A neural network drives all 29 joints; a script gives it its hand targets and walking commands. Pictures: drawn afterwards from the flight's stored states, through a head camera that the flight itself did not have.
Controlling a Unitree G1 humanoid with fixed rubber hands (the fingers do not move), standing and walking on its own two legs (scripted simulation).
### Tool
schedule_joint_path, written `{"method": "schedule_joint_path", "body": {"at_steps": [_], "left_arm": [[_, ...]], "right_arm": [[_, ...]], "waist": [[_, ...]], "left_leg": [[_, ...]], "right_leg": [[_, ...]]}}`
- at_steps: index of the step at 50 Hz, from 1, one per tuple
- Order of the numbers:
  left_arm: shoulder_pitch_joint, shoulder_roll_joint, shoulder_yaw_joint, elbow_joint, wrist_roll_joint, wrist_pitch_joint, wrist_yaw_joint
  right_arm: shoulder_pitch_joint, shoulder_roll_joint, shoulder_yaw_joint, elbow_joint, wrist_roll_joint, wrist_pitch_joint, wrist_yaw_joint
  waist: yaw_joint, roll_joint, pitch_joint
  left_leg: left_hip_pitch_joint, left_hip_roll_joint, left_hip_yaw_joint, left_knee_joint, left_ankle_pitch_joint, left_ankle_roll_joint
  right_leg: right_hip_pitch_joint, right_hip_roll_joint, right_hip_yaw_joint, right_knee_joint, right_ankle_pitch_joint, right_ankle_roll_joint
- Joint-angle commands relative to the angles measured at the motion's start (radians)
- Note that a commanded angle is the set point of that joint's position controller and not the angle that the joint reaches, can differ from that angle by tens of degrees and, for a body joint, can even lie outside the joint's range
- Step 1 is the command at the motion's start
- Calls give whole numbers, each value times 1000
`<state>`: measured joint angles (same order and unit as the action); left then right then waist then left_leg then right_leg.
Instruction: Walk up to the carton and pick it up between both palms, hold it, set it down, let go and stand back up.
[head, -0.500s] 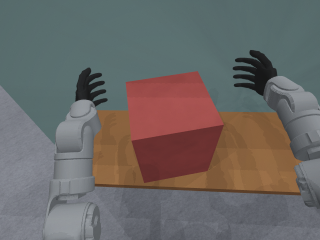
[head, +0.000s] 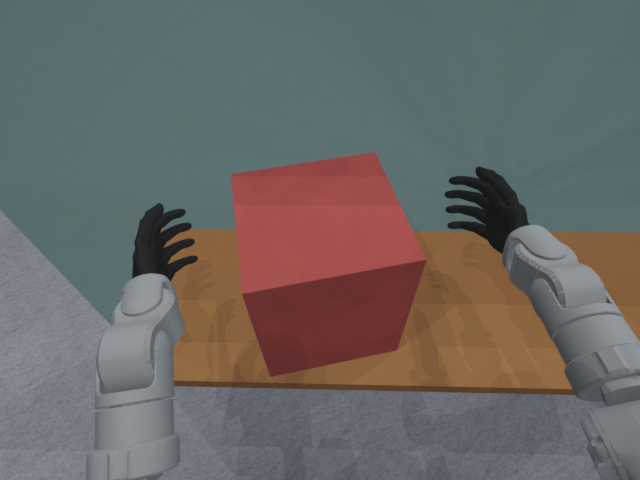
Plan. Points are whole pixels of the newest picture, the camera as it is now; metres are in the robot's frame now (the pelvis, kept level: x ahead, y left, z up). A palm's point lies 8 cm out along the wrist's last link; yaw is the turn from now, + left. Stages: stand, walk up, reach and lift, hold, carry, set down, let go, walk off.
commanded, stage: set down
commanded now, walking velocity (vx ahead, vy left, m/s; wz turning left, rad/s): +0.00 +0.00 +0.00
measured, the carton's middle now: (320, 269) +0.41 +0.06 +0.00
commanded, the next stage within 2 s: none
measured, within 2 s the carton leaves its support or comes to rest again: neither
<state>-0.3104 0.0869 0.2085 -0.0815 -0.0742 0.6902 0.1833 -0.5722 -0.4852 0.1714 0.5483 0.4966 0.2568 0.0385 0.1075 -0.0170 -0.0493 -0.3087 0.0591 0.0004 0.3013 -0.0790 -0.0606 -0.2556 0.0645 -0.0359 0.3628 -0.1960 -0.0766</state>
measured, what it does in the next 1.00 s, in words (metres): stands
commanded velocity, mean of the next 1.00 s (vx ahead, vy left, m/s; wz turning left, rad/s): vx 0.00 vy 0.00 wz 0.00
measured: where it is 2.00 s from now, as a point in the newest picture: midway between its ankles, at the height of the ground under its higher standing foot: outside the picture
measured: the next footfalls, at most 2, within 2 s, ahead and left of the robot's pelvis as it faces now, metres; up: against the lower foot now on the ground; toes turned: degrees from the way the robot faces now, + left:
none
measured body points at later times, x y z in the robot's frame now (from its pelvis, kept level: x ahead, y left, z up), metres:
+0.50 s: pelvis -0.02 +0.02 +0.00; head -0.01 +0.02 +0.45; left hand +0.27 +0.23 +0.08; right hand +0.34 -0.19 +0.07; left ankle +0.04 +0.16 -0.75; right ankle -0.01 -0.07 -0.75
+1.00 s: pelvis +0.01 +0.01 +0.00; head +0.02 +0.01 +0.45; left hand +0.24 +0.19 +0.02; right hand +0.24 -0.22 -0.01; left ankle +0.04 +0.16 -0.75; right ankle -0.01 -0.07 -0.75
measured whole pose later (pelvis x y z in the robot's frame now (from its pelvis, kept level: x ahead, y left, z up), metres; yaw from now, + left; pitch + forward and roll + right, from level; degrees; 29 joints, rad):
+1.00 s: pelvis +0.01 +0.01 +0.00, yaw -3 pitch -1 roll +1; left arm 0.25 -0.07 -0.01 -0.04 0.08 0.15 0.28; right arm 0.10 -0.43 0.13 0.47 0.40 -0.22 0.21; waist 0.06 -0.01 0.06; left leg -0.17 0.05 0.04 0.33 -0.14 -0.04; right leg -0.13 0.06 0.03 0.38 -0.23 -0.06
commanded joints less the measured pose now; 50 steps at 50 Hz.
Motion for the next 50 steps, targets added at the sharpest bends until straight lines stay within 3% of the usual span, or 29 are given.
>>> {"method": "schedule_joint_path", "body": {"at_steps": [1, 7, 12, 15, 21, 28, 35, 43, 50], "left_arm": [[-261, 84, -19, -274, 12, -53, 12], [-182, 40, -41, -296, 21, -64, 38], [-153, 10, -52, -282, 29, -77, 66], [-130, -11, -63, -269, 33, -88, 78], [-87, -48, -95, -258, 37, -122, 93], [13, -98, -145, -254, 55, -189, 100], [207, -145, -183, -253, 103, -317, 92], [384, -160, -219, -181, 160, -534, 94], [471, -151, -232, -112, 163, -673, 100]], "right_arm": [[-348, -223, -128, -233, 17, -74, 8], [-271, -231, -143, -255, 21, -95, 36], [-244, -221, -164, -258, -3, -104, 66], [-215, -213, -172, -249, -21, -111, 81], [-143, -207, -190, -225, -59, -134, 98], [-6, -186, -202, -213, -87, -189, 115], [210, -156, -174, -249, -93, -312, 134], [397, -148, -142, -254, -90, -494, 166], [503, -142, -143, -272, -94, -597, 170]], "waist": [[-12, -43, -481], [-3, -23, -414], [14, -40, -359], [14, -59, -340], [-20, -79, -305], [-53, -69, -247], [-64, -50, -197], [-36, -50, -122], [-8, -107, -127]], "left_leg": [[219, -72, 6, 35, 288, 44], [284, -64, 9, 35, 246, 45], [265, -60, 16, 26, 143, 51], [249, -61, 19, 21, 90, 58], [257, -62, 17, 18, 26, 59], [298, -63, 11, 22, 21, 56], [365, -59, 7, 34, 140, 54], [351, -50, 11, 40, 184, 59], [293, -45, 29, 36, 127, 72]], "right_leg": [[231, -32, 123, 5, 546, 108], [96, -12, 106, -54, 281, 72], [37, -21, 123, -97, 51, 51], [32, -28, 133, -104, -6, 48], [10, -29, 133, -105, -65, 49], [-11, -24, 119, -92, -55, 46], [17, -16, 102, -81, 84, 38], [57, -20, 107, -79, 205, 21], [91, -34, 127, -80, 247, 22]]}}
